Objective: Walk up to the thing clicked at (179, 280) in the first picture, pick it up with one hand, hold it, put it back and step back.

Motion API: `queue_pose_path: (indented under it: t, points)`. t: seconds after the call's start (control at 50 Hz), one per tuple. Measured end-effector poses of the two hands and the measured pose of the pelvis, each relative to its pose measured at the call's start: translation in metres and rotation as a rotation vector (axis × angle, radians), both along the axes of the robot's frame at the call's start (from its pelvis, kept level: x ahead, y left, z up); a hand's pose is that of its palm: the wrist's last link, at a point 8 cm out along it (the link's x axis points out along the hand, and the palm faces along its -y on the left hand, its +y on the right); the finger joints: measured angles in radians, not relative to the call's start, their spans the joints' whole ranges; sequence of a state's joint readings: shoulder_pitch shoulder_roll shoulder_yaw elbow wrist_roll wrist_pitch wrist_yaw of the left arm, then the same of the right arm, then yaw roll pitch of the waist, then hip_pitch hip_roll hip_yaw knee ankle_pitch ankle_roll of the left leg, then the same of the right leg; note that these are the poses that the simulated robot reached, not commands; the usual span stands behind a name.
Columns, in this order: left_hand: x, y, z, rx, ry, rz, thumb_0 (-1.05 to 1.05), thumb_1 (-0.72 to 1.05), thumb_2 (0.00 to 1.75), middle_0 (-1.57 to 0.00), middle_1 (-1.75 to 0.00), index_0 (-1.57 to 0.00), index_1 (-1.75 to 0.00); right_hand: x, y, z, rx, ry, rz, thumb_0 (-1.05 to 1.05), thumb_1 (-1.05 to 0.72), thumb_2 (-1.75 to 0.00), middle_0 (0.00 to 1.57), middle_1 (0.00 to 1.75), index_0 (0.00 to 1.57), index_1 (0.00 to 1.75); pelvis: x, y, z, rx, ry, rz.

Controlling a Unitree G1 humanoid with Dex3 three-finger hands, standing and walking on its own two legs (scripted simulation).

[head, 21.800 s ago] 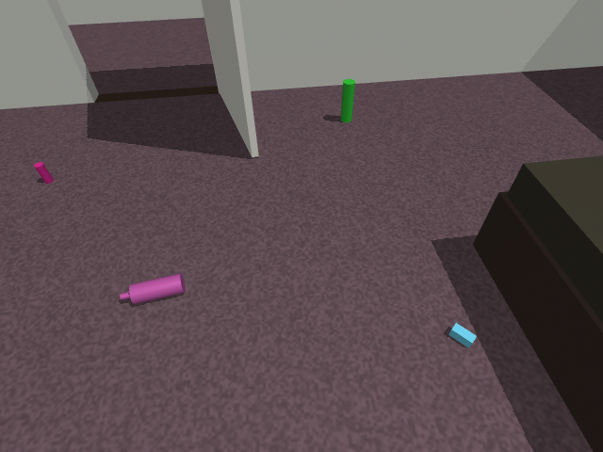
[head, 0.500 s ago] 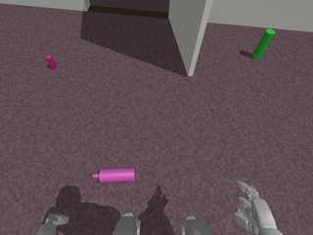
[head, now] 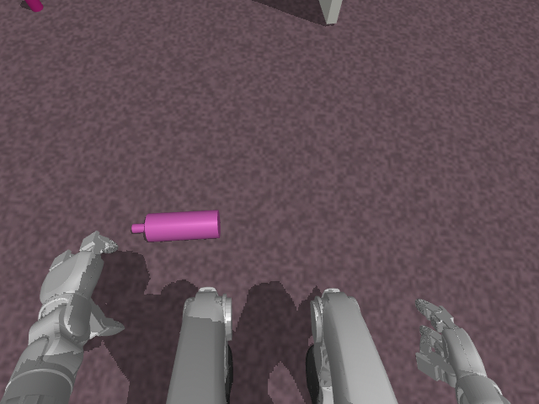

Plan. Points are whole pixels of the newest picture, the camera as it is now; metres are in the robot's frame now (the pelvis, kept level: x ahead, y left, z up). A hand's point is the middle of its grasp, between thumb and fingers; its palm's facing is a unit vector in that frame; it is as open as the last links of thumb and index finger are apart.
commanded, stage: rise first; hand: left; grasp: from above
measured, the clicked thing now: (176, 226) +0.50 +0.26 -0.47
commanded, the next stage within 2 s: none
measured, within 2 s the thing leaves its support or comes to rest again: neither
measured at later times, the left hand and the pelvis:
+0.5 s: hand (134, 254) +0.38 +0.29 -0.27, palm faces -0.46 -0.11 -0.88, open 14.2 cm; pelvis -0.03 +0.01 -0.12, yaw -4 degrees
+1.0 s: hand (147, 239) +0.43 +0.29 -0.32, palm faces -0.45 -0.03 -0.89, open 14.2 cm; pelvis -0.03 +0.01 -0.16, yaw -5 degrees
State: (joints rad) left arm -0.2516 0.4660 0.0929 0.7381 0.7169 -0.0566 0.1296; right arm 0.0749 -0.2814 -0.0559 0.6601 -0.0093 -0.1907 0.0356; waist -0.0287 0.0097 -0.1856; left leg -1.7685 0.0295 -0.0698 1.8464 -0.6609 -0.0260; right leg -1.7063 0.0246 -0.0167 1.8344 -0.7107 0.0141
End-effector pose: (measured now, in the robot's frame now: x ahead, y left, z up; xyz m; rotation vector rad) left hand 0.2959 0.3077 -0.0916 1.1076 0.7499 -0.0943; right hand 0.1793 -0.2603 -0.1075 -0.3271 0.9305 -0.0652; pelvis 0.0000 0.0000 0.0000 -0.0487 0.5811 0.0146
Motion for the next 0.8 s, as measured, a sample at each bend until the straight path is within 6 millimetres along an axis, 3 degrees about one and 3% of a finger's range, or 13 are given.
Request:
queue_pose_path:
  t: [0.1, 0.2, 0.4, 0.54, 0.8]
  points:
    - [0.026, -0.002, -0.036, 0.062, -0.017, -0.109, 0.00, -0.56, 1.03, -0.09, -1.05, -0.08, -1.06, -0.037, -0.006, -0.048, -0.001, 0.114, -0.026, 0.01, -0.91, -0.90, 0.20, 0.30, 0.20, 0.30, -0.013, -0.002, -0.037, -0.006, 0.019, -0.010]
    - [0.048, -0.005, -0.066, 0.116, -0.045, -0.209, 0.00, -0.54, 1.04, -0.08, -1.05, -0.07, -1.06, -0.075, -0.009, -0.083, -0.012, 0.220, -0.064, 0.01, -0.89, -0.90, 0.20, 0.30, 0.20, 0.30, -0.022, -0.001, -0.068, -0.016, 0.021, -0.019]
    - [0.080, -0.010, -0.108, 0.196, -0.082, -0.334, 0.00, -0.54, 1.05, -0.07, -1.03, -0.06, -1.04, -0.130, -0.009, -0.114, -0.045, 0.370, -0.130, 0.01, -0.88, -0.90, 0.20, 0.29, 0.20, 0.30, -0.031, 0.005, -0.107, -0.040, 0.012, -0.028]
    - [0.097, -0.012, -0.127, 0.235, -0.089, -0.403, 0.00, -0.55, 1.06, -0.07, -1.01, -0.06, -1.01, -0.146, -0.009, -0.123, -0.065, 0.417, -0.144, 0.01, -0.89, -0.90, 0.20, 0.29, 0.20, 0.30, -0.031, 0.008, -0.124, -0.052, 0.009, -0.030]
    - [0.122, -0.017, -0.157, 0.279, -0.103, -0.477, 0.00, -0.55, 1.05, -0.08, -0.99, -0.07, -1.00, -0.149, -0.009, -0.146, -0.078, 0.457, -0.112, 0.00, -0.90, -0.90, 0.20, 0.29, 0.20, 0.30, -0.029, 0.007, -0.151, -0.059, 0.007, -0.042]
